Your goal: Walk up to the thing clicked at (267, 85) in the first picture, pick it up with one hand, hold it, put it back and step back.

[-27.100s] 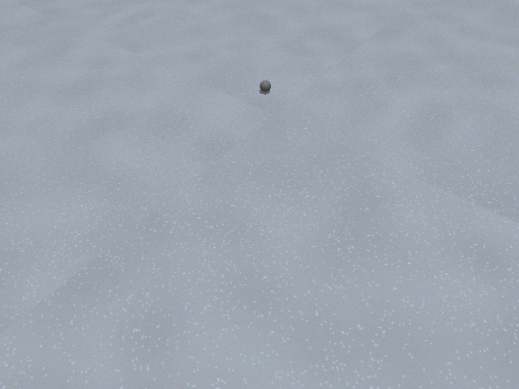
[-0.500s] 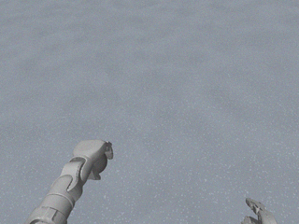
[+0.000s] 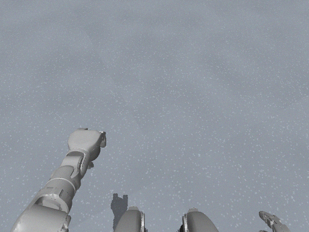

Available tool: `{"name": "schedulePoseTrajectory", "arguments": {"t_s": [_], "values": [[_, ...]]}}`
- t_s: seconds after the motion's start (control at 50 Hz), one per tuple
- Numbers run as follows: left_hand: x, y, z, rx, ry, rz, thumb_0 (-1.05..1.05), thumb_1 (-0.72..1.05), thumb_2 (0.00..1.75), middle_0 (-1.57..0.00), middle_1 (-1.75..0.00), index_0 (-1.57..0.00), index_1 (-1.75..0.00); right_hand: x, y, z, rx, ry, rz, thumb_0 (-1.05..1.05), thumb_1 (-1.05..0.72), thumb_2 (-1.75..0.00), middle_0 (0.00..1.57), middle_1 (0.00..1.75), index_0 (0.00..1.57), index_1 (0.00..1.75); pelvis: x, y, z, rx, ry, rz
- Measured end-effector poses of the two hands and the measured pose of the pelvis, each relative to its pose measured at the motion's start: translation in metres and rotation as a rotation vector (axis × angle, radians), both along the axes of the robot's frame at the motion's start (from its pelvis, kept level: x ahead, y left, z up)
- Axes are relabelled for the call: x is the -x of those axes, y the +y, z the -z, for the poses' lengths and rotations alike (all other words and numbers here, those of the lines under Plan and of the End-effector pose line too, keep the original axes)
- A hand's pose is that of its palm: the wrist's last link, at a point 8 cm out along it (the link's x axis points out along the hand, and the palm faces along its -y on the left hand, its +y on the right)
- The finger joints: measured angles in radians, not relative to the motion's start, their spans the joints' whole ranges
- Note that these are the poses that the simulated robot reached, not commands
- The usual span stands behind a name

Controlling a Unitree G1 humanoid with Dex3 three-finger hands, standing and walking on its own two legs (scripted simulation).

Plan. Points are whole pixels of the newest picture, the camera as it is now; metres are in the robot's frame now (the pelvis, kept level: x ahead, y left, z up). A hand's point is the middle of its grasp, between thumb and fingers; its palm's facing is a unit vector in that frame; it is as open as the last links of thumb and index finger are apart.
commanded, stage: crouch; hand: left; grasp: from above
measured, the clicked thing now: (87, 149) +0.36 +0.24 -0.11
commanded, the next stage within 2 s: lower in 1.54 s
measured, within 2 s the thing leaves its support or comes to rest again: neither
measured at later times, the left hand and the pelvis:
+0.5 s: hand (107, 159) +0.40 +0.23 -0.34, palm faces -0.46 +0.01 -0.89, open 8.6 cm; pelvis -0.05 +0.01 -0.21, yaw -3 degrees
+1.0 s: hand (112, 161) +0.43 +0.24 -0.46, palm faces -0.45 -0.03 -0.89, open 8.6 cm; pelvis -0.05 +0.01 -0.30, yaw -5 degrees
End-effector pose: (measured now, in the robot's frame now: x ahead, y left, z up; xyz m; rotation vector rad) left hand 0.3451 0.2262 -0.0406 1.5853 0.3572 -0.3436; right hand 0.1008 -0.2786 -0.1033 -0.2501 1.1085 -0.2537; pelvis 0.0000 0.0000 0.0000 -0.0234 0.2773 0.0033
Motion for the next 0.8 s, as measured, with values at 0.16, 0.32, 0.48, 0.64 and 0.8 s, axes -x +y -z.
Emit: {"name": "schedulePoseTrajectory", "arguments": {"t_s": [0.16, 0.32, 0.48, 0.64, 0.8], "values": [[-0.036, 0.005, 0.08, -0.018, -0.027, -0.031, 0.0, 0.09, 0.56, -0.48, -0.78, -0.75, -0.79, 0.064, -0.002, 0.075, 0.042, 0.123, 0.059, 0.0, -0.9, -0.9, 0.2, 0.3, 0.2, 0.29, 0.02, 0.008, 0.074, 0.021, 0.167, 0.01], [-0.054, 0.002, 0.159, -0.011, -0.01, -0.052, -0.01, 0.09, 0.55, -0.49, -0.78, -0.76, -0.78, 0.114, 0.017, 0.15, 0.015, 0.229, 0.107, 0.0, -0.9, -0.9, 0.2, 0.3, 0.2, 0.29, 0.036, 0.013, 0.142, 0.033, 0.27, 0.016], [-0.063, 0.005, 0.231, 0.008, 0.029, -0.05, -0.01, 0.09, 0.52, -0.51, -0.76, -0.78, -0.75, 0.125, 0.029, 0.21, -0.013, 0.257, 0.087, 0.0, -0.9, -0.9, 0.2, 0.3, 0.21, 0.29, 0.046, 0.013, 0.199, 0.043, 0.335, 0.019], [-0.077, 0.012, 0.293, 0.03, 0.014, -0.041, -0.01, 0.08, 0.53, -0.53, -0.75, -0.79, -0.74, 0.111, 0.022, 0.251, 0.008, 0.268, 0.013, 0.0, -0.9, -0.9, 0.2, 0.3, 0.21, 0.29, 0.047, 0.01, 0.246, 0.06, 0.385, 0.021], [-0.087, 0.017, 0.335, 0.03, 0.01, -0.059, -0.01, 0.07, 0.55, -0.53, -0.74, -0.8, -0.74, 0.099, 0.01, 0.276, 0.028, 0.277, -0.035, 0.0, -0.9, -0.9, 0.2, 0.3, 0.21, 0.29, 0.046, 0.007, 0.277, 0.07, 0.396, 0.028]]}}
